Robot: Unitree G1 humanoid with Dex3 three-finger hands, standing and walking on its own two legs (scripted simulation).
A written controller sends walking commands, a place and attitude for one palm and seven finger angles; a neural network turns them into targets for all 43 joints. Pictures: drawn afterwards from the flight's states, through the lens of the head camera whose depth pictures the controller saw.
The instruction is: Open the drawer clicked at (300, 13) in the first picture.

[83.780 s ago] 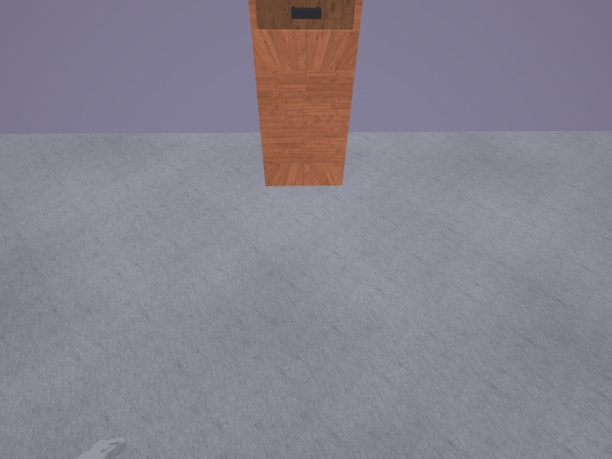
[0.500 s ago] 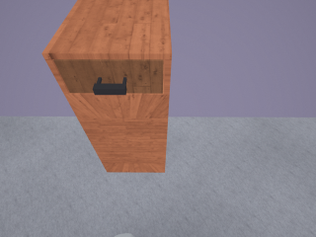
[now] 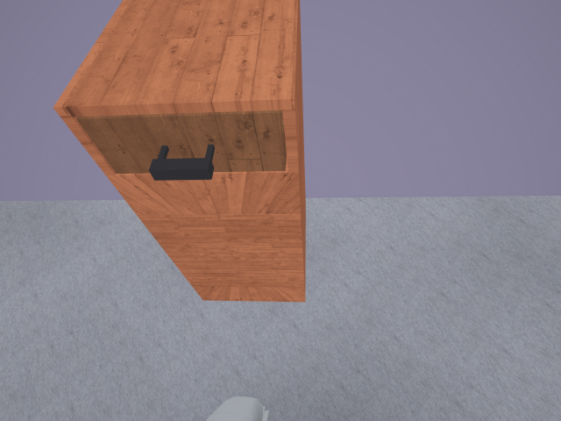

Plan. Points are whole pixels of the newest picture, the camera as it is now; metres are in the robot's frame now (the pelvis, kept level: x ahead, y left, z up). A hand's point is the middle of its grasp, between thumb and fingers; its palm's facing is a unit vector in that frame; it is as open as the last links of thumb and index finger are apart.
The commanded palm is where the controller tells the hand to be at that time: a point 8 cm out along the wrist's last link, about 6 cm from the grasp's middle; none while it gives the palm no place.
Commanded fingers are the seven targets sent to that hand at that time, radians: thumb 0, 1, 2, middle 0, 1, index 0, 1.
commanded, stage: come to a stop and stand still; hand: left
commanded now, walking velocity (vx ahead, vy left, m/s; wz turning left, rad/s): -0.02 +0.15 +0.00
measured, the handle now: (184, 159) +0.50 +0.21 +0.04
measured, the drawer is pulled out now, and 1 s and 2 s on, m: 0.00 0.00 0.00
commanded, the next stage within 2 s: look again from close up in 1.56 s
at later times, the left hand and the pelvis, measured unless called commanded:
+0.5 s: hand out of the picture +0.02 +0.26 -0.17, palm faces +0.02 -0.97 -0.25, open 7.4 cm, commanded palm none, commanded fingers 0.00 0.90 0.90 -0.20 -0.30 -0.20 -0.30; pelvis -0.04 +0.06 -0.01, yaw -1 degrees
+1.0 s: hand out of the picture -0.05 +0.26 -0.17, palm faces -0.01 -0.96 -0.27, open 7.4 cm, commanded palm none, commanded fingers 0.00 0.90 0.90 -0.20 -0.30 -0.20 -0.30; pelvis -0.06 +0.05 +0.00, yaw -1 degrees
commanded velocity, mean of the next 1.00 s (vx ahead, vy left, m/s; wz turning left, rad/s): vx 0.00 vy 0.01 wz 0.00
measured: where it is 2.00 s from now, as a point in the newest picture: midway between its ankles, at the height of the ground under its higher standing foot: outside the picture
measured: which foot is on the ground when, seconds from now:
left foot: up 0.00-0.24, down 0.26-1.00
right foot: down 0.00-1.00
